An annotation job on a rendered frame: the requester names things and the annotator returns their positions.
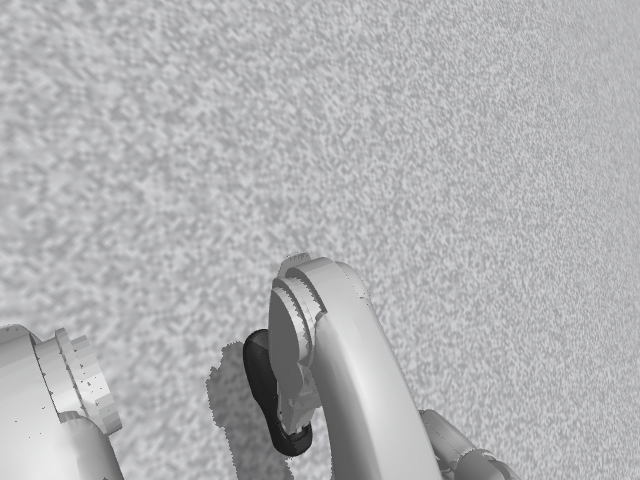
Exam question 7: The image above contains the right robot arm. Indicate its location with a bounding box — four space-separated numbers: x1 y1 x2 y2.
454 449 521 480

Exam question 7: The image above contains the right robot foot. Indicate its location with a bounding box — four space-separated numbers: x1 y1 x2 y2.
243 329 312 457

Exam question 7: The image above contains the right robot hand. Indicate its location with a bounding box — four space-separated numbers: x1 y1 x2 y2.
417 406 477 480

